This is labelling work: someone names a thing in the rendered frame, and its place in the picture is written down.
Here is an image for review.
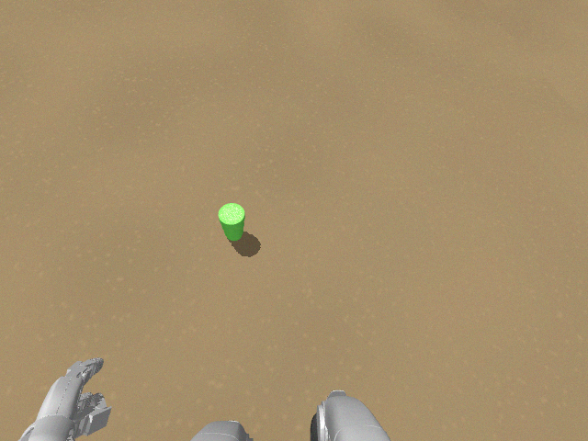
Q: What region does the left robot arm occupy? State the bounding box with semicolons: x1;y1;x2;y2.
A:
18;415;75;441

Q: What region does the cup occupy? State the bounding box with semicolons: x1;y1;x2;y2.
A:
219;203;245;241

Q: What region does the left robot hand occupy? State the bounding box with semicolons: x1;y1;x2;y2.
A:
35;357;112;439

